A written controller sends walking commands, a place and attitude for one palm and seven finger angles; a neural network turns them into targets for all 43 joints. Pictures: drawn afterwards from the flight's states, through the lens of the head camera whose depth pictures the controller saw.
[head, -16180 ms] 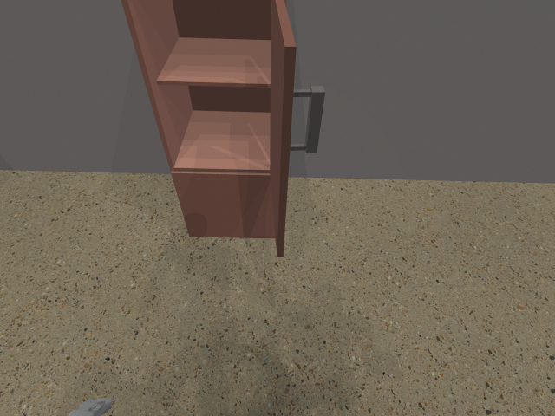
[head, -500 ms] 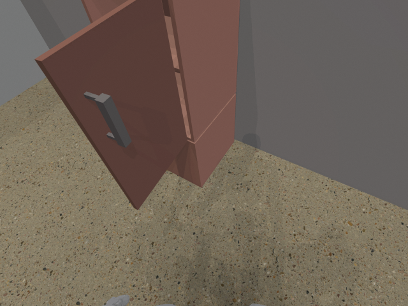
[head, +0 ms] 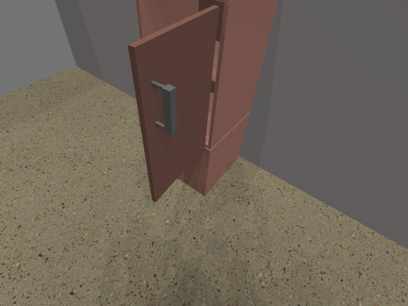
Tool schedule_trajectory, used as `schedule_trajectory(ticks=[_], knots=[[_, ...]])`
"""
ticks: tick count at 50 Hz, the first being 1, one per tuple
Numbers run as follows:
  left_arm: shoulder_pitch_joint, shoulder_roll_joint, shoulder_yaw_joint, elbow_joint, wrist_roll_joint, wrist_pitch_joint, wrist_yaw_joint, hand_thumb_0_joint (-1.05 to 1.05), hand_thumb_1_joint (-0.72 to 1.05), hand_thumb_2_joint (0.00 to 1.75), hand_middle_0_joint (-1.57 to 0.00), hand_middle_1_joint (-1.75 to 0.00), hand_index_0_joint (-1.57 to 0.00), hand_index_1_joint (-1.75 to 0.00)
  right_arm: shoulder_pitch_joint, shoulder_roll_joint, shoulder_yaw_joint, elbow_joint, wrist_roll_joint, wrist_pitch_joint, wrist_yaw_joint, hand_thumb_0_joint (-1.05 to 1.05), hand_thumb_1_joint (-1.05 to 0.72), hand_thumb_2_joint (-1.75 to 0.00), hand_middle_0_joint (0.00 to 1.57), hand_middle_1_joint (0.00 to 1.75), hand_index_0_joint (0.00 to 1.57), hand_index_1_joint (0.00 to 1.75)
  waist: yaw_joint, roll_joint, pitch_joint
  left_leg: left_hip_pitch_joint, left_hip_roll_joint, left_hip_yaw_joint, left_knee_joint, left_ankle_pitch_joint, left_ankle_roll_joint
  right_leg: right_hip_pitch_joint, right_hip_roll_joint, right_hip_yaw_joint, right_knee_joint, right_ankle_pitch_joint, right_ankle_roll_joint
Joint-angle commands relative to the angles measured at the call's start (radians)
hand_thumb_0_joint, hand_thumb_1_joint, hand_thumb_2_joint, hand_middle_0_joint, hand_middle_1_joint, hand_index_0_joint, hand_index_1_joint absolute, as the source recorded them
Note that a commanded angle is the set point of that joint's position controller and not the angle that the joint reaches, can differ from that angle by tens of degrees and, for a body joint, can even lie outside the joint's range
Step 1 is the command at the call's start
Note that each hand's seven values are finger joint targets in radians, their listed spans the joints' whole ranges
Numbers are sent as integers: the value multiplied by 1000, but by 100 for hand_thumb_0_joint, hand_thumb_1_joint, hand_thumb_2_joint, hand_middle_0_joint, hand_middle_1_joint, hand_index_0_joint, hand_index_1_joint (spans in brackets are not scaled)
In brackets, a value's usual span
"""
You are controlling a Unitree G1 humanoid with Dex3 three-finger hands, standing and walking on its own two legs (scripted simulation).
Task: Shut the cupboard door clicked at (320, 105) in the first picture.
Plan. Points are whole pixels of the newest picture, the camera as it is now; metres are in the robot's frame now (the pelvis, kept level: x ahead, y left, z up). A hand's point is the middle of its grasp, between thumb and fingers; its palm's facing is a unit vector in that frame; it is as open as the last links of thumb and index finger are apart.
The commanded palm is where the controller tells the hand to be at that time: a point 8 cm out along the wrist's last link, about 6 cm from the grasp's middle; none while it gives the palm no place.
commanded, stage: come to a stop and stand still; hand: left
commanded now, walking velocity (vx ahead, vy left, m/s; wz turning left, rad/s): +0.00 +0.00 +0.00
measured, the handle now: (163, 108) +0.56 +0.16 +0.08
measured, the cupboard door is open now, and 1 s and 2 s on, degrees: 95 95 95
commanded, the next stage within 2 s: look again from close up in 0.78 s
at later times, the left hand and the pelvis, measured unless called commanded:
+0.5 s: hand out of the picture -0.03 +0.15 -0.18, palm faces +0.01 -0.98 -0.18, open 7.3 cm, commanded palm none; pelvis -0.03 +0.00 +0.00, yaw -1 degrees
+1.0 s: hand out of the picture -0.06 +0.15 -0.18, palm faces +0.01 -0.99 -0.16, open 7.4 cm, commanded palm none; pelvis -0.04 +0.00 -0.01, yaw +0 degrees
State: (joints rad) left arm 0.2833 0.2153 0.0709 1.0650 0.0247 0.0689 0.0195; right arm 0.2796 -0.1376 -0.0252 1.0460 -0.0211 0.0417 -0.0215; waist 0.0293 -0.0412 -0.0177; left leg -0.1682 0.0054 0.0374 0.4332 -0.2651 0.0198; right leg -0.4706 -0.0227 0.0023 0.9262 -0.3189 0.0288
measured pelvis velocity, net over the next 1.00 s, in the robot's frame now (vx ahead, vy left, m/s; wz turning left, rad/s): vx -0.04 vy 0.00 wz -0.01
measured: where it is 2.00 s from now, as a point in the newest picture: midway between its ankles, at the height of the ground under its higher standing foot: outside the picture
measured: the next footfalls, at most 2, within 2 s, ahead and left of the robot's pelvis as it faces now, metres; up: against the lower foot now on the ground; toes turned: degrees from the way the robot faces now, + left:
right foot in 0.16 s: -0.01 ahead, -0.11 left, +0.00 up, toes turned -3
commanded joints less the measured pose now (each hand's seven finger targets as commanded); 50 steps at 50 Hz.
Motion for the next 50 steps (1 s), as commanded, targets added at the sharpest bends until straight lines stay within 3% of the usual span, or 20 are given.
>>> schedule_trajectory(ticks=[1, 3, 4, 6, 7, 8, 9, 10, 11, 12, 14, 17, 22, 32, 43, 44, 45, 46, 47, 50], knots=[[23, 23, -12, -22, -4, -42, 1, 0, 90, 90, -20, -30, -20, -30, -17, -137, -16, -39, 10, -51, -25, 0, -90, -90, 20, 30, 20, 30, -6, 159, 85, 22, 186, -142, -200, 148, 109, -22, -13, -1, -47, -28, 15], [-8, 3, -30, -31, -10, -52, 6, 0, 90, 90, -20, -30, -20, -30, 43, -135, -20, -9, 5, -57, -30, 0, -90, -90, 20, 30, 20, 30, -39, 193, 33, 129, 221, -182, -151, 340, 139, 29, -29, -14, -220, -105, 15], [-13, -1, -36, -26, -13, -55, 9, 0, 90, 90, -20, -30, -20, -30, 62, -135, -20, 8, 4, -57, -30, 0, -90, -90, 20, 30, 20, 30, -49, 183, 20, 145, 228, -191, -126, 424, 146, 79, -27, -18, -310, -114, 12], [35, -4, -40, 9, -18, -65, 13, 0, 90, 90, -20, -30, -20, -30, 84, -133, -19, 32, 12, -59, -28, 0, -90, -90, 20, 30, 20, 30, -33, 144, -13, 133, 205, -180, -68, 527, 120, 213, -21, -21, -508, 36, 5], [88, -1, -45, 35, -19, -73, 17, 0, 90, 90, -20, -30, -20, -30, 78, -120, -14, 36, 19, -63, -27, 0, -90, -90, 20, 30, 20, 30, -16, 107, -39, 80, 173, -156, -29, 473, 84, 320, -43, 7, -607, 190, -3], [99, 19, -45, 53, -16, -80, 24, 0, 90, 90, -20, -30, -20, -30, 78, -88, -10, 35, 26, -66, -26, 0, -90, -90, 20, 30, 20, 30, -30, 38, -37, 12, 127, -109, -11, 381, 36, 387, -103, 75, -591, 328, -31], [89, 30, -48, 59, -18, -83, 26, 0, 90, 90, -20, -30, -20, -30, 66, -71, -3, 35, 28, -66, -24, 0, -90, -90, 20, 30, 20, 30, -36, 8, -5, -12, 90, -80, -33, 281, 11, 368, -145, 97, -566, 414, -56], [83, 27, -54, 62, -19, -83, 26, 0, 90, 90, -20, -30, -20, -30, 72, -63, 0, 40, 25, -67, -21, 0, -90, -90, 20, 30, 20, 30, -40, 11, 5, 7, 77, -77, -56, 268, 5, 349, -155, 81, -548, 434, -70], [91, 14, -52, 71, -19, -90, 27, 0, 90, 90, -20, -30, -20, -30, 71, -63, 0, 52, 19, -60, -21, 0, -90, -90, 20, 30, 20, 30, -38, -98, -14, 29, 78, -66, -40, 264, 0, 344, -130, 81, -544, 452, -73], [85, 6, -56, 73, -20, -92, 28, 0, 90, 90, -20, -30, -20, -30, 73, -74, 0, 61, 17, -60, -22, 0, -90, -90, 20, 30, 20, 30, -40, -127, 2, 42, 83, -60, -47, 249, -2, 329, -130, 79, -550, 448, -74], [76, -5, -61, 66, -22, -89, 30, 0, 90, 90, -20, -30, -20, -30, 83, -75, 2, 76, 17, -61, -21, 0, -90, -90, 20, 30, 20, 30, -40, -87, 23, 61, 90, -68, -74, 231, 3, 299, -116, 69, -564, 356, -65], [71, -17, -61, 66, -21, -81, 32, 0, 90, 90, -20, -30, -20, -30, 82, -63, 8, 96, 17, -58, -20, 0, -90, -90, 20, 30, 20, 30, -33, -9, 107, 28, 93, -74, -101, 168, 5, 256, -95, 67, -597, 184, -55], [87, -17, -61, 71, -21, -75, 30, 0, 90, 90, -20, -30, -20, -30, 93, -44, 12, 109, 16, -50, -20, 0, -90, -90, 20, 30, 20, 30, -31, 62, 180, -22, 86, -75, -125, 53, 1, 222, -86, 73, -632, 66, -56], [102, -27, -60, 66, -21, -81, 26, 0, 90, 90, -20, -30, -20, -30, 116, -45, 10, 104, 14, -54, -21, 0, -90, -90, 20, 30, 20, 30, -34, 37, 137, -1, 89, -85, -122, 51, 4, 221, -80, 71, -633, 59, -57], [129, -39, -62, 79, -20, -87, 27, 0, 90, 90, -20, -30, -20, -30, 121, -43, 13, 106, 16, -60, -24, 0, -90, -90, 20, 30, 20, 30, -33, 45, 125, 5, 94, -88, -122, 89, 7, 232, -79, 67, -626, 101, -57], [177, 6, -69, 85, 6, -126, 59, 0, 90, 90, -20, -30, -20, -30, -6, -86, 22, 25, 16, -82, -4, 0, -90, -90, 20, 30, 20, 30, 10, -19, 133, -104, 97, -52, 116, 202, -18, 250, -129, 105, -597, 533, -48], [131, 38, -61, 33, -7, -129, 52, 0, 90, 90, -20, -30, -20, -30, 63, -45, 16, -4, 13, -66, 1, 0, -90, -90, 20, 30, 20, 30, -62, -10, 68, -74, 60, -56, 89, -24, -13, 232, -171, 141, -622, 249, -85], [92, 44, -55, 15, -6, -130, 42, 0, 90, 90, -20, -30, -20, -30, 62, -47, 16, 9, 1, -59, 6, 0, -90, -90, 20, 30, 20, 30, -54, 74, 79, -57, 49, -53, 86, -18, -13, 185, -164, 138, -630, 46, -106], [80, 34, -59, 10, -7, -130, 38, 0, 90, 90, -20, -30, -20, -30, 93, -51, 18, 8, 0, -61, 7, 0, -90, -90, 20, 30, 20, 30, -70, 61, 73, -63, 53, -57, 81, -3, -10, 148, -135, 121, -621, -96, -112], [93, 1, -66, -4, -11, -123, 33, 0, 90, 90, -20, -30, -20, -30, 116, -62, 20, -2, 2, -72, 2, 0, -90, -90, 20, 30, 20, 30, -58, 107, 54, -81, 77, -91, 21, 63, 13, 181, -75, 79, -537, -11, -104]])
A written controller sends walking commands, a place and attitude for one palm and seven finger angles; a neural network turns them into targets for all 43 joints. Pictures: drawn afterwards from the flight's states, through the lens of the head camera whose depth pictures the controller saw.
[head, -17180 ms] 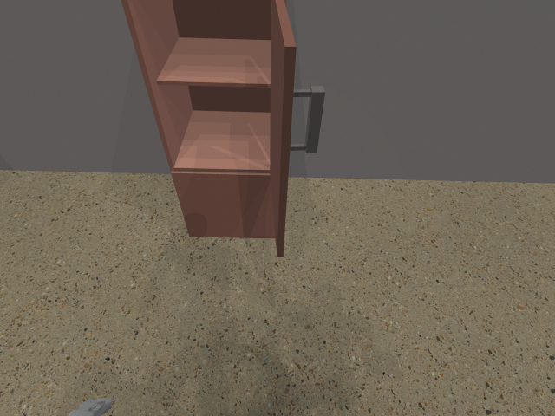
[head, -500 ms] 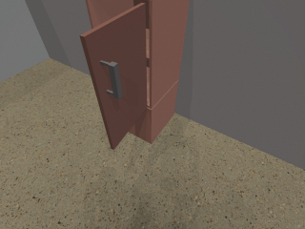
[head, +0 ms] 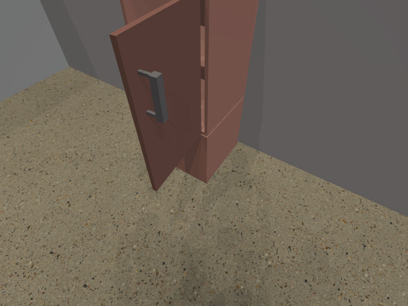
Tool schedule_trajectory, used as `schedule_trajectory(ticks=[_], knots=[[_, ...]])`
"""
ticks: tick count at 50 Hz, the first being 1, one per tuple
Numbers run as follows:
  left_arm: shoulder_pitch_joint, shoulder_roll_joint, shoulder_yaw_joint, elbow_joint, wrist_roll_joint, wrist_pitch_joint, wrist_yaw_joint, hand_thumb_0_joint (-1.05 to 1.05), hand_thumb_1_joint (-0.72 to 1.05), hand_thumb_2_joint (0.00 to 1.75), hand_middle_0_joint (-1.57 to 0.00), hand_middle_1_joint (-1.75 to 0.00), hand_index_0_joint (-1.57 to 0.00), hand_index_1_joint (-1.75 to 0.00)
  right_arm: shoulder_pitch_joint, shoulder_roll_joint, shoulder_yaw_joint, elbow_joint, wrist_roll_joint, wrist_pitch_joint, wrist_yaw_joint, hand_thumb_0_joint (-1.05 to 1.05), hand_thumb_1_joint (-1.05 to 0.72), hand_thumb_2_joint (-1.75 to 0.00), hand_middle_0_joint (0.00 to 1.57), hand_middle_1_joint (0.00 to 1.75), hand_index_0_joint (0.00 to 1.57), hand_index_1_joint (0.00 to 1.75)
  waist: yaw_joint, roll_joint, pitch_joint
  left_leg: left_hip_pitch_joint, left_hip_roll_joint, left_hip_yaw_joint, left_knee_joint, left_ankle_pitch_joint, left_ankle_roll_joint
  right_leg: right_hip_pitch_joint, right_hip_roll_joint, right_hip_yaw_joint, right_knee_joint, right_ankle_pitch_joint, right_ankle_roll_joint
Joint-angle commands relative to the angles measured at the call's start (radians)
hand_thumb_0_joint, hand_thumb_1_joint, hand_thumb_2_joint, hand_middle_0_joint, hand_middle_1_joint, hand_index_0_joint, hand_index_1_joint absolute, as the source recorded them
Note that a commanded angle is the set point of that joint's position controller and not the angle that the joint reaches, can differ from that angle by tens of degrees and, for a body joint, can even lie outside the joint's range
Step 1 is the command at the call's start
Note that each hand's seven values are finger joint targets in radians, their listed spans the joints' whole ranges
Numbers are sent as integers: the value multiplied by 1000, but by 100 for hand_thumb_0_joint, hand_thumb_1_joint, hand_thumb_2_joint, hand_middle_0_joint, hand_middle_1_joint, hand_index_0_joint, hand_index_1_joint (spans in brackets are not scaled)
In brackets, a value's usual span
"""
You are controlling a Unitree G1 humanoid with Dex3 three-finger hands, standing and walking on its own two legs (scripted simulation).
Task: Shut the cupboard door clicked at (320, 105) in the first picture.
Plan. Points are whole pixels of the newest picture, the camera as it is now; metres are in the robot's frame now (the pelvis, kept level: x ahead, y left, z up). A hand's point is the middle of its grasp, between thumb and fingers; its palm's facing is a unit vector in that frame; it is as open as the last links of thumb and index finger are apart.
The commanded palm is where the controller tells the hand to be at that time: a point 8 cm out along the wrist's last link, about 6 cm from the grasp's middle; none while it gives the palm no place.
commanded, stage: look again from close up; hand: left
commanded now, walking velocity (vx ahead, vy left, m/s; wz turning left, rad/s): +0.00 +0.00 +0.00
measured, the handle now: (152, 96) +0.59 +0.16 +0.08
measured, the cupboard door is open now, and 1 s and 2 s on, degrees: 95 95 95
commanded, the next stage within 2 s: shuffle to correct the standing spot in 0.36 s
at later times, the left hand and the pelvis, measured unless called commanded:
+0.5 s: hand out of the picture +0.03 +0.18 -0.17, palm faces +0.00 -0.98 -0.19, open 7.4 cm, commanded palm none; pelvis +0.02 +0.01 +0.00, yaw -1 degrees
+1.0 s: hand out of the picture +0.00 +0.12 -0.18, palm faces +0.23 -0.96 -0.16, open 7.4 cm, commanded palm none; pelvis +0.12 -0.01 -0.01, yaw +12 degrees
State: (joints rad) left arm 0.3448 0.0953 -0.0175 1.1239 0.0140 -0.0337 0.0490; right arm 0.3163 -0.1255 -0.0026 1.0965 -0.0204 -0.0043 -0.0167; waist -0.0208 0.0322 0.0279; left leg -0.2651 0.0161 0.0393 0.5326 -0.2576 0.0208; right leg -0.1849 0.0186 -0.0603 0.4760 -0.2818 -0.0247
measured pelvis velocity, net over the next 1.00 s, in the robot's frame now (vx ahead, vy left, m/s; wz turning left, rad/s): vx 0.12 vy -0.01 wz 0.21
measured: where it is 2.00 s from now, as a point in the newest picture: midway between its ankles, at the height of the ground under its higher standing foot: (219, 273)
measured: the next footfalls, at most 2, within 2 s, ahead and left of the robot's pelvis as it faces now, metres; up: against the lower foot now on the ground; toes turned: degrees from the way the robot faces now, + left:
left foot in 1.06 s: +0.23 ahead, +0.08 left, +0.00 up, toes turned +22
right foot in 1.56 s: +0.46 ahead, -0.10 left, +0.00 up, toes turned +23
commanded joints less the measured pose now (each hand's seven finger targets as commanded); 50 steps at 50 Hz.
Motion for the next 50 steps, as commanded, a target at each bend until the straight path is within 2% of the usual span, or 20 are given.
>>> schedule_trajectory(ticks=[1, 5, 10, 23, 24, 26, 29, 31, 33, 35, 36, 37, 38, 39, 41, 43, 45, 47, 49, 50], knots=[[35, 119, 25, -67, 3, -17, 2, 0, 90, 90, -20, -30, -20, -30, 82, -80, -3, -62, 1, -29, -5, 0, -90, -90, 20, 30, 20, 30, -2, 38, 3, -3, 77, -109, -89, 64, 21, -84, -106, 120, -61, -27, -45], [47, 112, 20, -67, 1, -6, 0, 0, 90, 90, -20, -30, -20, -30, 61, -100, 0, -66, 5, -35, -10, 0, -90, -90, 20, 30, 20, 30, 17, -59, 41, -21, 86, -115, -124, 105, 32, -56, -97, 109, -42, 50, -31], [45, 129, 24, -73, 1, 3, -1, 0, 90, 90, -20, -30, -20, -30, 50, -112, 2, -57, 5, -37, -13, 0, -90, -90, 20, 30, 20, 30, 27, -47, 70, -13, 88, -112, -149, 145, 36, -47, -100, 100, -42, 85, -20], [29, 156, 26, -72, 0, 9, -7, 0, 90, 90, -20, -30, -20, -30, 21, -126, 2, -36, 6, -35, -16, 0, -90, -90, 20, 30, 20, 30, 27, -32, 23, 52, 86, -91, -153, 187, 31, -15, -115, 106, -62, 148, -15], [32, 154, 28, -69, 3, 12, -9, 0, 90, 90, -20, -30, -20, -30, 33, -128, 2, -30, 4, -33, -15, 0, -90, -90, 20, 30, 20, 30, 22, -19, 9, 52, 88, -98, -155, 116, 37, -6, -106, 85, -43, 69, -15], [38, 152, 33, -72, 11, 18, -18, 0, 90, 90, -20, -30, -20, -30, 35, -147, -11, -35, 0, -23, -10, 0, -90, -90, 20, 30, 20, 30, 19, 3, 40, 7, 113, -155, -197, -131, 65, -47, -81, 36, 1, -124, -15], [28, 147, 42, -95, 23, 23, -33, 0, 90, 90, -20, -30, -20, -30, 37, -182, -34, -56, -6, -16, -7, 0, -90, -90, 20, 30, 20, 30, 13, 57, 117, -62, 171, -308, -274, -379, 125, -148, -47, -1, 106, -210, -14], [34, 144, 47, -106, 28, 18, -40, 0, 90, 90, -20, -30, -20, -30, 44, -196, -46, -73, -5, -18, -9, 0, -90, -90, 20, 30, 20, 30, 15, 61, 108, -55, 198, -382, -266, -379, 162, -184, -40, -2, 151, -201, -15], [54, 133, 51, -108, 26, 8, -45, 0, 90, 90, -20, -30, -20, -30, 37, -193, -53, -86, -7, -24, -9, 0, -90, -90, 20, 30, 20, 30, 24, 65, 80, -64, 191, -382, -220, -289, 169, -152, -46, 7, 117, -167, -17], [123, 153, 62, -95, 24, -7, -44, 0, 90, 90, -20, -30, -20, -30, 0, -166, -51, -109, -4, -36, -6, 0, -90, -90, 20, 30, 20, 30, 64, -11, 27, -203, 120, -269, -58, -142, 131, 59, -103, 82, -22, -146, -35], [179, 190, 73, -78, 26, -13, -37, 0, 90, 90, -20, -30, -20, -30, -42, -131, -43, -134, 2, -42, 0, 0, -90, -90, 20, 30, 20, 30, 93, -174, 25, -390, 25, -117, 115, -125, 85, 219, -214, 219, -115, -164, -79], [267, 244, 88, -58, 28, -20, -26, 0, 90, 90, -20, -30, -20, -30, -111, -94, -38, -173, 1, -48, 7, 0, -90, -90, 20, 30, 20, 30, 127, -356, 25, -529, -54, 37, 358, -268, 46, 312, -387, 411, -219, -43, -149], [320, 228, 83, -42, 25, -30, -18, 0, 90, 90, -20, -30, -20, -30, -188, -121, -47, -195, -7, -51, 13, 0, -90, -90, 20, 30, 20, 30, 147, -287, 61, -577, -18, -1, 544, -316, 47, 282, -435, 436, -227, 194, -184], [291, 194, 73, -42, 29, -40, -11, 0, 90, 90, -20, -30, -20, -30, -171, -121, -53, -195, -9, -50, 17, 0, -90, -90, 20, 30, 20, 30, 108, -228, 77, -603, 7, -32, 644, -259, 48, 279, -415, 358, -198, 363, -194], [236, 165, 63, -57, 30, -45, -4, 0, 90, 90, -20, -30, -20, -30, -167, -86, -48, -183, -5, -42, 30, 0, -90, -90, 20, 30, 20, 30, 71, -78, 75, -593, 35, -6, 681, -207, 46, 267, -354, 166, -149, 503, -170], [196, 154, 57, -69, 35, -46, -2, 0, 90, 90, -20, -30, -20, -30, -190, -57, -41, -199, -3, -28, 39, 0, -90, -90, 20, 30, 20, 30, 47, -111, 98, -533, 29, 50, 566, -163, 43, 193, -290, 37, -171, 532, -128], [181, 153, 55, -63, 34, -38, -1, 0, 90, 90, -20, -30, -20, -30, -213, -43, -34, -212, -2, -20, 44, 0, -90, -90, 20, 30, 20, 30, 32, -150, 111, -414, 21, 104, 414, -100, 49, 111, -256, -28, -187, 539, -111], [165, 175, 59, -61, 27, -37, -6, 0, 90, 90, -20, -30, -20, -30, -185, -46, -32, -209, -2, -23, 44, 0, -90, -90, 20, 30, 20, 30, 12, -139, 64, -254, -22, 167, 295, -65, 63, 89, -234, -100, -148, 692, -95], [152, 218, 67, -67, 19, -36, -14, 0, 90, 90, -20, -30, -20, -30, -70, -79, -44, -180, -6, -32, 31, 0, -90, -90, 20, 30, 20, 30, -42, -151, -29, -63, -84, 225, 202, -23, 84, 114, -215, -152, 30, 938, -77], [134, 234, 68, -77, 12, -33, -19, 0, 90, 90, -20, -30, -20, -30, 38, -114, -55, -153, -8, -35, 22, 0, -90, -90, 20, 30, 20, 30, -95, -140, -104, 68, -79, 209, 117, 54, 99, 99, -212, -170, 194, 951, -58]])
